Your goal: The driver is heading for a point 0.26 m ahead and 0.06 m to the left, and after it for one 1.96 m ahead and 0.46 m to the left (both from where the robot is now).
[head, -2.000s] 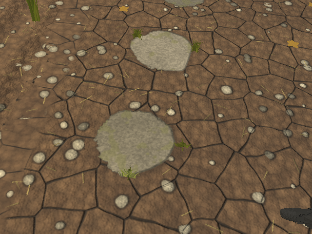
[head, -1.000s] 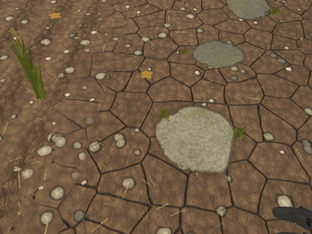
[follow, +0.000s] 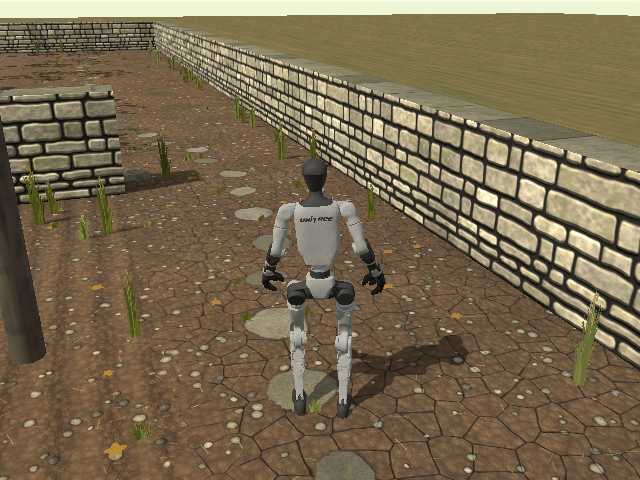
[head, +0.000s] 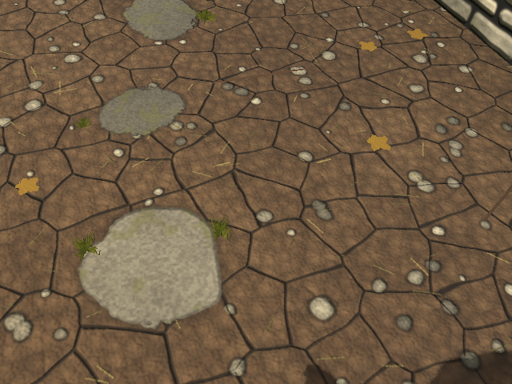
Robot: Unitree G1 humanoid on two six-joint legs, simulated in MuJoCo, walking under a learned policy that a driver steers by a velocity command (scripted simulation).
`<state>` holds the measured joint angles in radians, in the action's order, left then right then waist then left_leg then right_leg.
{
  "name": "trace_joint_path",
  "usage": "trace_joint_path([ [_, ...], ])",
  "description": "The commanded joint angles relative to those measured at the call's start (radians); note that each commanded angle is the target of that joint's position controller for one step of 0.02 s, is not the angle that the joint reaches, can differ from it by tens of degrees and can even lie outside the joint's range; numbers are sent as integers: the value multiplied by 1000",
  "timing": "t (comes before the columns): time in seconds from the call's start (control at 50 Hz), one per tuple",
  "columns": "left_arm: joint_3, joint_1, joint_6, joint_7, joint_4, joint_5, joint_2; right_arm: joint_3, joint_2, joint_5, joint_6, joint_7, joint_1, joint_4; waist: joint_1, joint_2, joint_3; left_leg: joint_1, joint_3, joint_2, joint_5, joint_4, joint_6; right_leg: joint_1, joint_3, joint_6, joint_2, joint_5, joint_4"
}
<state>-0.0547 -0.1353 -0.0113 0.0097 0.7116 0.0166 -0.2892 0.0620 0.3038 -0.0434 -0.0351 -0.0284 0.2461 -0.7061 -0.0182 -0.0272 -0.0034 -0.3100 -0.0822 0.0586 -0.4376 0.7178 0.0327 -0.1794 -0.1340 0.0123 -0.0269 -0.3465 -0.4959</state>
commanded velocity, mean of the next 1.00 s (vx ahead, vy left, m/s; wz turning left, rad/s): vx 0.46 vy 0.00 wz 0.42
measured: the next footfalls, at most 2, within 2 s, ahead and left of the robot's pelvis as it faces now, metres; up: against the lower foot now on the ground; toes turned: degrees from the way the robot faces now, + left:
left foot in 0.04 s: +0.00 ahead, +0.11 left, +0.00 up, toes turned +7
right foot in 0.44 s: +0.50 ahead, +0.01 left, +0.00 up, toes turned +29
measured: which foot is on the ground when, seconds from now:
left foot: up 0.00-0.02, down 0.04-0.44, up 0.46-0.74, down 0.76-1.00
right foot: down 0.00-0.04, up 0.06-0.42, down 0.44-0.78, up 0.80-1.00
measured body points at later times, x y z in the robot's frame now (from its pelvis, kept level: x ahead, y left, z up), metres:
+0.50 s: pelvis +0.30 +0.08 -0.02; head +0.35 +0.12 +0.42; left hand +0.44 +0.41 -0.09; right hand +0.43 -0.19 -0.13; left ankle +0.01 +0.10 -0.65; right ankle +0.47 +0.00 -0.73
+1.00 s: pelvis +0.47 +0.20 +0.01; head +0.50 +0.24 +0.45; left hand +0.43 +0.51 -0.12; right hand +0.74 +0.05 -0.07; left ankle +0.46 +0.31 -0.73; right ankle +0.51 +0.07 -0.65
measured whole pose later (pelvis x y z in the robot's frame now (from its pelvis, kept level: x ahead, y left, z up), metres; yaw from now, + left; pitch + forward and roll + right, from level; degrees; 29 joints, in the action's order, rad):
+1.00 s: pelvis +0.47 +0.20 +0.01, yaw +23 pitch +1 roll +0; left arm -0.08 -0.23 -0.04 0.02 0.77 0.03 -0.33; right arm 0.02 0.24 0.02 0.01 0.02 0.11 -0.62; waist 0.03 -0.03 -0.07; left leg -0.30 -0.14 0.05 -0.19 0.46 0.04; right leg -0.54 -0.02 -0.11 -0.06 -0.42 -1.13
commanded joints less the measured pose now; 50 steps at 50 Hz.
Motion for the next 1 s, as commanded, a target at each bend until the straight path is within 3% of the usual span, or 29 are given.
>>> trace_joint_path([
  [0.02,-57,108,36,-9,-68,13,-157,33,83,-5,34,-1,143,-12,-78,-11,4,183,-65,-45,84,-197,77,-106,160,110,-218,-240,133],
  [0.04,-41,150,50,-11,-85,-2,-94,60,139,-3,43,8,317,-74,-142,135,32,411,72,-8,25,-256,129,-287,26,52,-127,-109,-188],
  [0.06,-18,223,76,-17,-165,-18,-18,96,293,11,69,11,398,-59,-148,391,3,570,697,241,-180,-434,310,-694,5,-38,71,-212,-612],
  [0.08,-17,269,118,-31,-192,6,-54,73,231,21,99,0,343,-5,-148,270,8,605,914,303,-309,-558,388,-869,212,-18,77,-224,-727],
  [0.1,-26,259,147,-48,-191,32,-98,55,175,30,117,1,274,17,-109,200,-50,607,843,298,-225,-555,361,-926,236,3,31,-134,-745],
  [0.14,-31,211,170,-55,-150,-8,-125,43,148,17,116,9,244,33,-64,69,-72,549,655,226,-62,-528,299,-869,222,6,-9,17,-627],
  [0.18,-36,207,168,-61,-141,-20,-125,21,102,13,103,29,244,41,-39,78,-91,451,539,157,72,-540,256,-756,208,-21,-7,122,-491],
  [0.28,-5,344,161,-72,-188,-10,-43,26,141,13,83,72,251,35,-69,137,-145,120,397,61,227,-580,201,-473,113,-81,85,360,-146],
  [0.36,-27,349,169,-67,-212,14,-100,30,145,-4,92,79,259,7,-50,200,-127,133,445,98,371,-549,153,-293,162,-66,77,399,-11],
  [0.4,-58,233,170,-50,-194,15,-166,39,163,6,82,78,236,13,17,233,-32,201,435,80,802,-372,106,-132,135,-33,108,306,-1],
  [0.42,-78,61,164,-35,-161,13,-197,42,175,21,68,74,198,31,110,247,91,179,398,28,990,-142,56,74,119,-7,101,315,-4],
  [0.44,-85,-159,149,-18,-130,-2,-219,32,144,39,63,67,151,71,209,251,268,20,423,-12,897,134,16,412,223,47,-27,288,-89],
  [0.46,-92,-280,139,-19,-100,-49,-292,-13,-53,41,69,62,281,110,118,-171,514,-316,351,-167,42,570,-42,815,706,208,-381,268,-51],
  [0.48,-74,-259,139,-32,-96,-42,-235,-14,40,4,72,55,341,104,91,-396,624,-384,336,-136,-153,754,-61,829,981,261,-441,267,83],
  [0.5,-54,-180,122,-21,-116,-33,-145,11,123,-9,68,50,219,112,114,-314,426,-452,287,-67,-99,774,-69,674,766,234,-379,363,86],
  [0.52,-43,-136,107,-14,-102,-30,-104,12,148,8,66,49,116,127,117,-164,270,-440,236,-28,-49,729,-70,486,567,210,-330,554,73],
  [0.54,-39,-106,100,-12,-79,-32,-97,12,136,31,65,46,54,144,92,-71,177,-399,205,-3,-47,693,-71,318,466,204,-293,706,81],
  [0.58,-30,-46,109,-9,-46,-35,-95,3,78,20,49,35,45,165,17,-71,74,-302,209,44,-87,547,-55,88,377,207,-270,729,157],
  [0.62,-35,30,120,-12,-26,-9,-125,-18,27,21,38,33,19,183,-18,-81,0,-234,188,60,-99,315,-55,-64,323,218,-299,776,232],
  [0.66,-49,81,118,-17,-20,1,-179,-19,39,34,41,24,64,151,-44,-77,65,-38,162,26,143,97,-33,-130,227,192,-245,770,234],
  [0.72,-37,75,109,-34,11,34,-170,-8,59,53,49,11,57,127,-78,-37,97,210,121,-52,488,-142,-4,-173,176,121,-170,558,165],
  [0.76,-15,10,106,-41,33,15,-119,14,117,71,51,26,38,138,-82,23,80,340,129,-26,605,-185,21,-236,168,41,-93,363,37],
  [0.78,9,-42,97,-44,24,-17,-73,23,197,92,54,42,29,174,-67,181,128,393,305,181,936,-241,66,-261,121,-33,-4,9,-159],
  [0.8,18,-166,70,-30,33,-2,-58,16,205,115,43,47,1,201,-27,352,239,380,490,387,966,-283,208,-284,167,-78,23,-357,-413],
  [0.82,-12,-177,46,-18,38,17,-167,26,205,83,35,40,-13,193,-41,308,218,337,480,352,791,-308,240,-338,184,-93,15,-356,-572],
  [0.84,-29,-158,31,-10,35,22,-198,24,190,61,35,37,-27,181,-36,270,157,314,421,308,651,-328,217,-414,185,-93,-3,-311,-656],
  [0.88,-43,-165,-4,13,50,18,-188,11,141,58,40,37,-111,177,5,199,99,233,309,268,607,-357,185,-429,187,-110,-38,-206,-706],
  [0.94,-45,-174,-32,23,26,16,-135,9,102,80,52,55,-169,168,40,173,97,162,173,257,652,-396,195,-381,156,-142,-52,-104,-724],
  [1.0,-35,-75,-26,-6,-42,15,-95,29,118,56,70,69,-103,128,-7,161,100,232,201,297,90,-520,190,-459,148,-109,-105,-4,-597],
])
